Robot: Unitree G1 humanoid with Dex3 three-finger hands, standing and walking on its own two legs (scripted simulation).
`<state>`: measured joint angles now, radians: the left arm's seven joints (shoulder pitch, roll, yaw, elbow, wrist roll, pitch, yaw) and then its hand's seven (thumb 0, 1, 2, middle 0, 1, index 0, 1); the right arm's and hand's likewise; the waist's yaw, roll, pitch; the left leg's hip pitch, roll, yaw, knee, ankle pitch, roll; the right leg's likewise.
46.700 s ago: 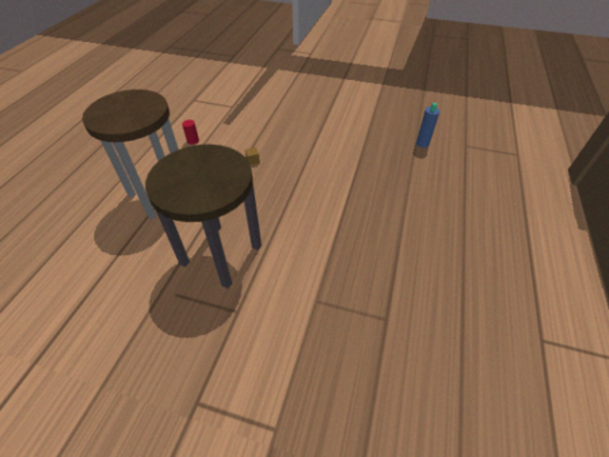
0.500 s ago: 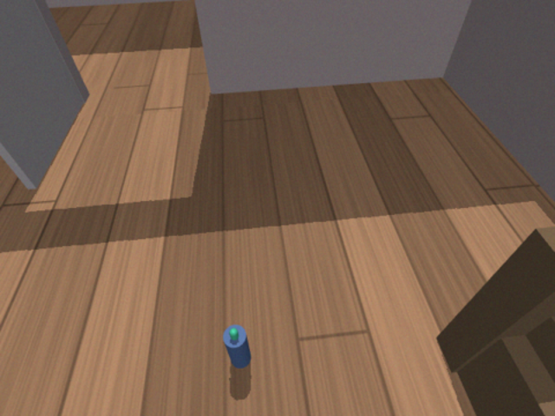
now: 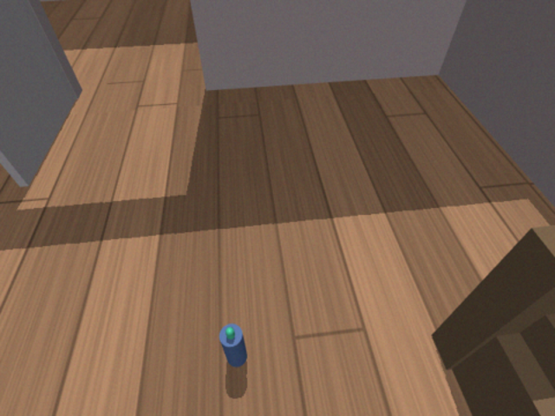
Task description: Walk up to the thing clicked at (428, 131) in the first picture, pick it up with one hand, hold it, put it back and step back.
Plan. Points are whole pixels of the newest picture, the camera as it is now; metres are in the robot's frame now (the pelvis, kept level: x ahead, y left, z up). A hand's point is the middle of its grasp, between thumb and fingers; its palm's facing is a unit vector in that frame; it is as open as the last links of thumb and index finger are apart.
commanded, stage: stand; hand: left
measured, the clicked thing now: (233, 344) +0.44 +0.16 -0.66
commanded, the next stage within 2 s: step back in 0.06 s
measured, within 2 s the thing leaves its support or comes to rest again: neither
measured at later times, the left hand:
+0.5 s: hand out of the picture +0.10 +0.32 -0.18, palm faces -0.03 -0.93 -0.36, open 7.4 cm
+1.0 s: hand out of the picture +0.00 +0.32 -0.15, palm faces -0.05 -0.92 -0.39, open 7.4 cm
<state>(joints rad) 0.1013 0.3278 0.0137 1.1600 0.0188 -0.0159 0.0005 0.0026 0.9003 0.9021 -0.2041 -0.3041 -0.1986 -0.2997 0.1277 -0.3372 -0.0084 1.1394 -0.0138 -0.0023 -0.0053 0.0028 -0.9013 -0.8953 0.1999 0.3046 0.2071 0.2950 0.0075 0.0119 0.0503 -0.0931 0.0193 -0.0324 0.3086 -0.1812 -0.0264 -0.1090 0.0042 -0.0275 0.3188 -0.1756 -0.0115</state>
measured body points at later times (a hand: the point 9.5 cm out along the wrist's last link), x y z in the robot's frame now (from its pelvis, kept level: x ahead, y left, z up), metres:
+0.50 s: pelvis -0.05 +0.06 -0.02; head +0.03 +0.09 +0.42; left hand +0.11 +0.37 -0.15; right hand +0.01 -0.26 -0.13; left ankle -0.05 +0.15 -0.75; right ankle -0.07 -0.08 -0.68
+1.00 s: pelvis -0.14 +0.07 -0.02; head -0.07 +0.06 +0.43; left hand +0.00 +0.37 -0.13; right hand -0.05 -0.26 -0.14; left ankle -0.18 +0.20 -0.69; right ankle -0.10 -0.06 -0.75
